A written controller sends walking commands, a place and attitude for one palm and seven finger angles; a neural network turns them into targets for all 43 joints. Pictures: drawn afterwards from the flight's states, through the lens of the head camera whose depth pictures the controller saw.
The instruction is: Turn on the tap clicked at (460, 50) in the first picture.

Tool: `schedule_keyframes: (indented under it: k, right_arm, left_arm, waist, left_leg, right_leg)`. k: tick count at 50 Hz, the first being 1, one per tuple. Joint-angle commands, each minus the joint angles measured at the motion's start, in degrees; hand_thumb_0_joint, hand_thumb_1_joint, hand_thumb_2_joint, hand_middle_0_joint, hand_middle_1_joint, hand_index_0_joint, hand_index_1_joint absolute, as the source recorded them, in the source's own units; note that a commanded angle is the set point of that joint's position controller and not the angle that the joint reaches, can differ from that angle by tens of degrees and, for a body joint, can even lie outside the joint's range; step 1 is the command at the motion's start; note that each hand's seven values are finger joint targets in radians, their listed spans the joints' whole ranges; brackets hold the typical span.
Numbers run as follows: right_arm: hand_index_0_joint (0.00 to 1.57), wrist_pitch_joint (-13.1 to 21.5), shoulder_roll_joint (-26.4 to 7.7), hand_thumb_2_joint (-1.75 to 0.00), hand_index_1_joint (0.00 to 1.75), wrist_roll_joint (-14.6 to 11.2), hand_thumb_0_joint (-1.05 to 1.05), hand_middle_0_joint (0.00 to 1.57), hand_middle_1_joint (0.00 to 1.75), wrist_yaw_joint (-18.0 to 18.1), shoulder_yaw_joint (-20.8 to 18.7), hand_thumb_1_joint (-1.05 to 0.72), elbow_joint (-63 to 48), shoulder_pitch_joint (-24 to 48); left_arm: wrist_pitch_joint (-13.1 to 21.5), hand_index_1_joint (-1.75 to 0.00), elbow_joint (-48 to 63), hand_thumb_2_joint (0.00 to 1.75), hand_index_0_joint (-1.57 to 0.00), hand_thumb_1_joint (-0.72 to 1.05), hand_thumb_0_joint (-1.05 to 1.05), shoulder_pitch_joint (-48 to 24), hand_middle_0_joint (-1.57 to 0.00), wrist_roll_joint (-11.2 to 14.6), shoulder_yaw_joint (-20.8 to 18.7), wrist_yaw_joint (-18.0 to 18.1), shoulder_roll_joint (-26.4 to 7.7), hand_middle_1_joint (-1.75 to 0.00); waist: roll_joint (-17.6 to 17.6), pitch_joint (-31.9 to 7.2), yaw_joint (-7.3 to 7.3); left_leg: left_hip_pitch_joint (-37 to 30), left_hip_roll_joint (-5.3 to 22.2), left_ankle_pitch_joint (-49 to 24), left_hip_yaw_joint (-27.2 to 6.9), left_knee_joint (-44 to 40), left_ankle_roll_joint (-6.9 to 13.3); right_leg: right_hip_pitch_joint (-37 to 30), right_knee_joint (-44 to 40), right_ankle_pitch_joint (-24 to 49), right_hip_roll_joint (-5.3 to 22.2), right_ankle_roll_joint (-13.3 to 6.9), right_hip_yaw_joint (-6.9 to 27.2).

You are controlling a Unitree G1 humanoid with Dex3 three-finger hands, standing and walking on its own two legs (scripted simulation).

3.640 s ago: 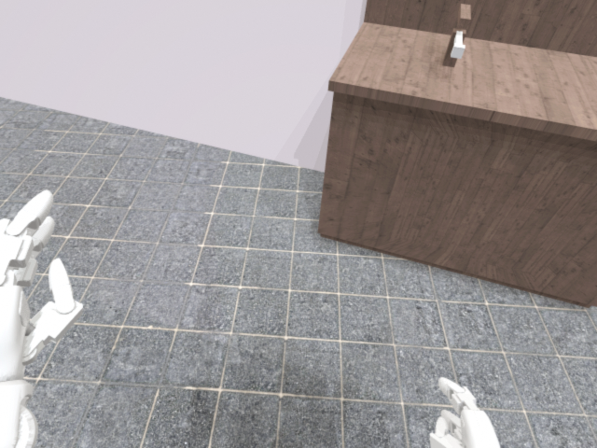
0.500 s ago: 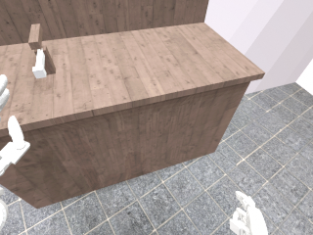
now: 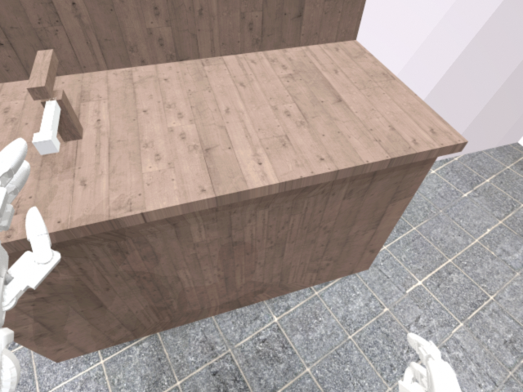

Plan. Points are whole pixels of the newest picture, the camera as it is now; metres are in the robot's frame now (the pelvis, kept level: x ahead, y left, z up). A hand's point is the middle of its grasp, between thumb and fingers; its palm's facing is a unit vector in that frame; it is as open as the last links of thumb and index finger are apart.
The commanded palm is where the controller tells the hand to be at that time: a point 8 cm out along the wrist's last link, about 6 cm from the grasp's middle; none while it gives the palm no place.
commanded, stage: come to a stop and stand still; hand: left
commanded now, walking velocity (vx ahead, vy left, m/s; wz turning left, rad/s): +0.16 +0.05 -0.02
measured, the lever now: (46, 142) +0.46 +0.40 +0.11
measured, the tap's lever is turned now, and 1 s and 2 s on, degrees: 0 0 0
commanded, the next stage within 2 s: look again from close up in 2.00 s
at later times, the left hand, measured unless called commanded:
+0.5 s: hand (88, 240) +0.24 +0.21 +0.18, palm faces +0.38 -0.82 -0.42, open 7.4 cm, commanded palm +0.18 +0.26 +0.19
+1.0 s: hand out of the picture +0.18 +0.30 +0.18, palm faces +0.43 -0.83 -0.35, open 7.4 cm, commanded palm +0.12 +0.32 +0.19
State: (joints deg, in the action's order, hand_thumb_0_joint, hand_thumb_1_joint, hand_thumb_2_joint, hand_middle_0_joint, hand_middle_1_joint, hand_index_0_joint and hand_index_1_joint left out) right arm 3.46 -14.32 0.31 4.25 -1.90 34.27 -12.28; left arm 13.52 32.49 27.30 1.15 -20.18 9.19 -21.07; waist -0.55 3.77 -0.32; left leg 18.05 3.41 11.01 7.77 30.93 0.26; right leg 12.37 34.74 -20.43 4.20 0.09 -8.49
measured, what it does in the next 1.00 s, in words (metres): steps on the spot: right foot, then left foot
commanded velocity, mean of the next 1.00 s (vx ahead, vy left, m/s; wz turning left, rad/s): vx -0.03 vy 0.03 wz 0.00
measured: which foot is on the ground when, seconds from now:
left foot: down 0.00-0.32, up 0.34-0.56, down 0.58-1.00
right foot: down 0.00-0.00, up 0.02-0.26, down 0.28-1.00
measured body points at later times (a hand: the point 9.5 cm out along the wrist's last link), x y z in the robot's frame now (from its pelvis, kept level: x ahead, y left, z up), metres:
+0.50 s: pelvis +0.02 -0.02 +0.01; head +0.04 -0.03 +0.46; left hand +0.21 +0.25 +0.20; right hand +0.19 -0.25 -0.09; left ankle +0.02 +0.10 -0.70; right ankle +0.05 -0.12 -0.73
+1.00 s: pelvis -0.04 +0.04 +0.01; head -0.03 +0.07 +0.46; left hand +0.15 +0.35 +0.19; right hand +0.13 -0.16 -0.07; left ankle +0.03 +0.10 -0.73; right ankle +0.04 -0.11 -0.72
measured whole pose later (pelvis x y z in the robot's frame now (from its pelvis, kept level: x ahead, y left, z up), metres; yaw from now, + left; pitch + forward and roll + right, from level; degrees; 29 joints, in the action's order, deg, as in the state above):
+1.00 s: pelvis -0.04 +0.04 +0.01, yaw +0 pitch -5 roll -1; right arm 10.4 -8.4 0.1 -0.4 2.8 33.9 -14.8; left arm 15.5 22.4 19.3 0.8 -21.7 5.5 -21.3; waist -2.4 5.3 2.6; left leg 13.6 -2.0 11.0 5.4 28.8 4.9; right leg 14.9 29.6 -14.8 1.8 -0.2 -0.3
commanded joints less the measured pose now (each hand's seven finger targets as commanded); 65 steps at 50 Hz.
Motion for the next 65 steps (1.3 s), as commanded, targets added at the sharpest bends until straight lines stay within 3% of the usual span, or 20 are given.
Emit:
schedule_keyframes:
  k: [1,3,6,12,15,16,18,21,25,28,29,30,31,33,35,37,40,43,52,65]
  right_arm:
    - [0.2,2.62,-3.88,-0.9,0.3,-0.55,0.0,0.2,0.3,0.43,-1.21,-0.9,-8.85,4.25]
    - [0.2,3.24,-3.38,-0.9,0.3,-0.51,0.0,0.2,0.3,0.23,-1.0,-0.9,-8.27,4.96]
    - [0.2,4.0,-4.1,-0.9,0.3,-0.71,0.0,0.2,0.3,-0.63,-1.13,-0.9,-7.64,4.19]
    - [0.2,4.73,-3.39,-0.9,0.3,-0.87,0.0,0.2,0.3,-0.48,0.44,-0.9,-8.25,4.4]
    - [0.2,4.5,-1.58,-0.9,0.3,-0.55,0.0,0.2,0.3,-0.17,1.28,-0.9,-8.33,4.13]
    - [0.2,4.11,-1.94,-0.9,0.3,-0.71,0.0,0.2,0.3,-0.42,0.64,-0.9,-8.19,3.45]
    - [0.2,3.33,-1.77,-0.9,0.3,-0.75,0.0,0.2,0.3,-0.52,0.97,-0.9,-8.06,5.14]
    - [0.2,2.53,-0.72,-0.9,0.3,-0.52,0.0,0.2,0.3,-0.11,1.98,-0.9,-8.4,6.94]
    - [0.2,0.77,-1.57,-0.9,0.3,-0.26,0.0,0.2,0.3,0.18,1.26,-0.9,-9.64,6.45]
    - [0.2,0.4,-2.98,-0.9,0.3,-0.51,0.0,0.2,0.3,0.62,-0.13,-0.9,-9.67,5.11]
    - [0.2,6.02,-4.15,-0.9,0.3,1.81,0.0,0.2,0.3,0.7,-2.45,-0.9,-9.28,-1.49]
    - [0.2,6.54,-0.32,-0.9,0.3,0.18,0.0,0.2,0.3,-0.6,-1.18,-0.9,-6.6,-0.44]
    - [0.2,6.8,-1.88,-0.9,0.3,-1.3,0.0,0.2,0.3,-1.38,-0.41,-0.9,-9.47,0.12]
    - [0.2,7.7,-3.15,-0.9,0.3,-1.53,0.0,0.2,0.3,-2.21,-0.56,-0.9,-9.15,2.81]
    - [0.2,8.82,-4.75,-0.9,0.3,-1.44,0.0,0.2,0.3,-3.42,-0.73,-0.9,-9.95,3.37]
    - [0.2,9.54,-4.58,-0.9,0.3,-2.02,0.0,0.2,0.3,-4.37,-0.61,-0.9,-10.76,3.73]
    - [0.2,9.99,-4.33,-0.9,0.3,-1.41,0.0,0.2,0.3,-4.34,-0.19,-0.9,-11.32,4.18]
    - [0.2,10.02,-4.56,-0.9,0.3,-0.94,0.0,0.2,0.3,-3.73,0.01,-0.9,-11.21,4.65]
    - [0.2,10.18,-3.81,-0.9,0.3,-0.77,0.0,0.2,0.3,-3.99,0.63,-0.9,-9.57,4.26]
    - [0.2,8.07,-3.47,-0.9,0.3,0.11,0.0,0.2,0.3,-3.19,0.82,-0.9,-10.92,5.2]
  left_arm:
    - [3.71,-0.3,8.25,0.9,-0.2,0.9,0.0,-3.81,-0.2,0.56,-8.01,1.32,-10.07,-0.3]
    - [3.88,-0.3,9.89,0.9,-0.2,0.9,0.0,-6.95,-0.2,0.42,-7.63,0.81,-10.68,-0.3]
    - [2.85,-0.3,10.47,0.9,-0.2,0.9,0.0,-2.73,-0.2,0.58,-5.31,0.27,-7.67,-0.3]
    - [0.74,-0.3,8.23,0.9,-0.2,0.9,0.0,-2.17,-0.2,0.88,-6.58,0.59,-8.7,-0.3]
    - [-0.1,-0.3,4.58,0.9,-0.2,0.9,0.0,-4.09,-0.2,1.01,-6.7,0.46,-9.01,-0.3]
    - [-0.88,-0.3,3.93,0.9,-0.2,0.9,0.0,-3.68,-0.2,1.35,-5.91,0.36,-8.61,-0.3]
    - [-0.97,-0.3,5.69,0.9,-0.2,0.9,0.0,-5.16,-0.2,1.12,-7.62,0.91,-10.98,-0.3]
    - [-0.28,-0.3,7.48,0.9,-0.2,0.9,0.0,-3.51,-0.2,0.33,-7.69,1.48,-10.23,-0.3]
    - [-0.44,-0.3,9.17,0.9,-0.2,0.9,0.0,1.48,-0.2,0.25,-8.19,1.65,-9.6,-0.3]
    - [-0.33,-0.3,12.32,0.9,-0.2,0.9,0.0,0.62,-0.2,0.77,-7.82,1.93,-9.98,-0.3]
    - [4.02,-0.3,12.48,0.9,-0.2,0.9,0.0,-53.78,-0.2,-5.78,-38.12,1.27,-49.45,-0.3]
    - [2.24,-0.3,-16.3,0.9,-0.2,0.9,0.0,-20.98,-0.2,-0.4,-14.72,-2.17,-17.79,-0.3]
    - [3.09,-0.3,-12.05,0.9,-0.2,0.9,0.0,-18.41,-0.2,0.38,-10.77,-2.89,-13.85,-0.3]
    - [5.23,-0.3,-2.77,0.9,-0.2,0.9,0.0,-15.41,-0.2,2.08,-3.98,-3.18,-8.16,-0.3]
    - [5.59,-0.3,3.15,0.9,-0.2,0.9,0.0,-11.77,-0.2,1.24,-1.81,-2.99,-7.37,-0.3]
    - [5.56,-0.3,5.75,0.9,-0.2,0.9,0.0,-10.7,-0.2,0.49,-2.54,-2.47,-7.79,-0.3]
    - [5.41,-0.3,4.1,0.9,-0.2,0.9,0.0,-9.38,-0.2,0.51,-7.82,-1.67,-11.34,-0.3]
    - [5.86,-0.3,5.23,0.9,-0.2,0.9,0.0,-13.7,-0.2,0.44,-10.95,-1.72,-13.48,-0.3]
    - [4.13,-0.3,1.03,0.9,-0.2,0.9,0.0,-17.5,-0.2,-1.0,-2.37,-2.84,-5.4,-0.3]
    - [2.73,-0.3,1.78,0.9,-0.2,0.9,0.0,-15.27,-0.2,-1.0,-4.1,-2.63,-6.72,-0.3]
  waist:
    - [18.91,-12.07,-0.12]
    - [15.15,-8.17,-0.05]
    - [12.45,-9.25,0.34]
    - [9.4,-10.67,0.49]
    - [-3.63,-9.93,-0.27]
    - [-9.52,-9.78,-0.17]
    - [-10.23,-10.64,0.41]
    - [-8.09,-12.97,0.69]
    - [-6.83,-13.49,0.89]
    - [-2.38,-13.19,0.06]
    - [-5.03,0.43,4.5]
    - [-6.02,-8.59,2.17]
    - [-0.44,-6.92,2.38]
    - [8.09,-9.81,1.59]
    - [13.55,-7.24,2.78]
    - [8.81,-6.21,3.01]
    - [3.09,-6.78,2.99]
    - [6.01,-5.76,2.43]
    - [5.98,-4.43,2.1]
    - [3.64,-4.17,2.06]
  left_leg:
    - [-16.65,18.71,-10.08,-27.26,-13.71,11.31]
    - [-12.67,19.24,-7.72,-27.39,-13.63,13.15]
    - [-9.14,13.82,-13.21,-14.03,-11.5,9.32]
    - [-4.23,10.67,-10.26,-6.61,-6.15,3.04]
    - [0.49,1.19,4.92,-1.27,2.16,-1.94]
    - [0.69,-1.06,8.23,-2.03,7.41,-2.31]
    - [5.65,-1.89,16.13,-5.87,17.29,-2.06]
    - [6.73,-1.73,16.12,-7.18,16.71,-2.01]
    - [1.94,-2.38,9.14,-5.21,4.51,-1.69]
    - [-7.66,0.95,-4.66,-6.15,-6.92,-0.64]
    - [4.46,0.03,-5.48,-2.18,0.31,-1.29]
    - [-2.54,-2.88,4.12,-9.22,3.5,-0.45]
    - [-6.02,-2.95,5.35,-5.41,0.46,-1.01]
    - [-9.31,-2.39,5.12,-5.77,-6.97,0.38]
    - [-1.17,4.09,9.93,-12.76,-15.64,2.77]
    - [5.12,6.2,12.36,-14.24,-17.85,3.86]
    - [4.94,5.73,10.61,-13.58,-16.07,3.27]
    - [6.05,4.99,18.38,-13.37,-17.93,2.68]
    - [5.23,4.92,26.15,-12.88,-20.16,1.8]
    - [-2.13,0.55,18.31,-10.18,-16.29,0.42]
  right_leg:
    - [15.97,21.29,-15.68,-2.43,0.4,3.89]
    - [19.02,25.24,-12.92,-0.34,0.37,7.17]
    - [12.72,15.68,-5.82,-0.83,1.2,4.12]
    - [-3.95,-9.61,8.48,-2.6,1.91,2.19]
    - [-4.05,-12.45,29.17,6.88,-1.94,15.32]
    - [-2.48,-14.33,30.99,10.28,-4.23,20.09]
    - [-5.89,-14.09,41.35,15.22,-7.6,23.2]
    - [-11.59,-9.33,52.6,14.58,-7.66,16.26]
    - [-10.43,-8.72,43.53,11.88,-6.0,13.29]
    - [-3.83,-7.07,23.54,7.86,-2.69,11.42]
    - [6.84,-11.41,19.68,4.76,-2.58,15.75]
    - [7.49,-12.65,14.2,9.93,-7.2,20.63]
    - [6.48,-16.51,9.23,8.63,-6.16,21.74]
    - [1.8,-13.44,-0.31,5.41,-4.16,14.14]
    - [-1.54,-4.49,-1.38,-0.18,-1.63,9.69]
    - [-6.12,0.01,4.04,-2.14,-0.69,7.19]
    - [-7.04,-3.53,4.7,-1.6,-0.66,7.35]
    - [-7.08,-4.68,2.45,-2.22,-0.96,8.0]
    - [-6.41,-5.93,1.51,-4.39,-0.94,9.06]
    - [-2.08,-17.19,1.12,-4.82,-1.39,14.1]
